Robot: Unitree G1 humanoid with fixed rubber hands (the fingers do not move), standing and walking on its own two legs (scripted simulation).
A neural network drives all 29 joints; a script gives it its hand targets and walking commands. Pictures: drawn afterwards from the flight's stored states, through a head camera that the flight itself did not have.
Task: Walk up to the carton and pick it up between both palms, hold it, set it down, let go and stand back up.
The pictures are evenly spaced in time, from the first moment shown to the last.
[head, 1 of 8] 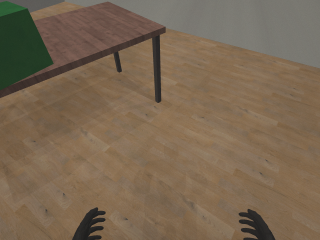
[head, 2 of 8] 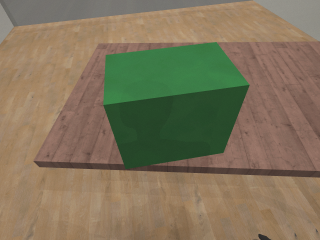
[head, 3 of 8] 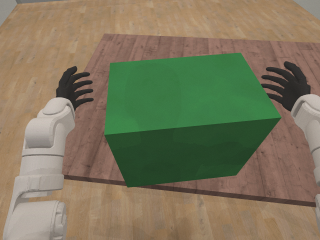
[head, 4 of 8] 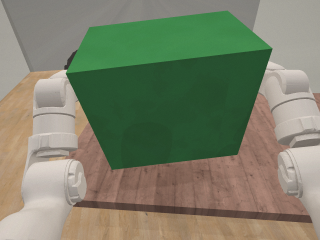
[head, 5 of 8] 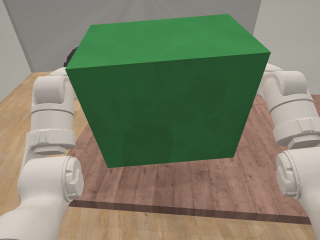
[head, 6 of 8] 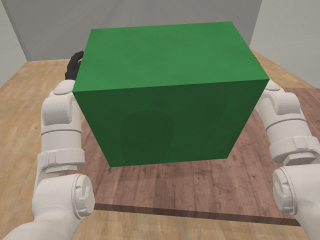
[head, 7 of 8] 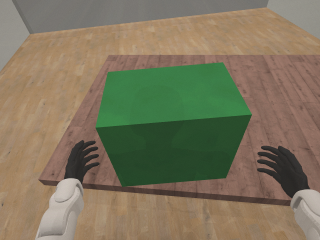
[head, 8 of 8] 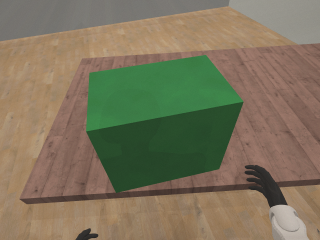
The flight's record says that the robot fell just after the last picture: no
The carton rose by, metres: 0.23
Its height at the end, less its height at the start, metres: +0.00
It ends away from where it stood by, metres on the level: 0.02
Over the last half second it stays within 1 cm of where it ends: yes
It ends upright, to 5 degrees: yes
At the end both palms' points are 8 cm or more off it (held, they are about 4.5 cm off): yes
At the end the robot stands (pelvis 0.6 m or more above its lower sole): yes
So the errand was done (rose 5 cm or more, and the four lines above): yes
